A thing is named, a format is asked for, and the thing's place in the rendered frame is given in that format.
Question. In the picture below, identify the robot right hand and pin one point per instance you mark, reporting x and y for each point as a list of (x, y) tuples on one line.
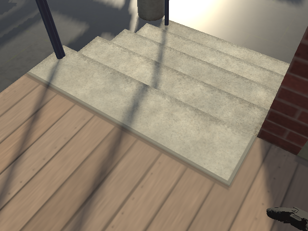
[(295, 216)]

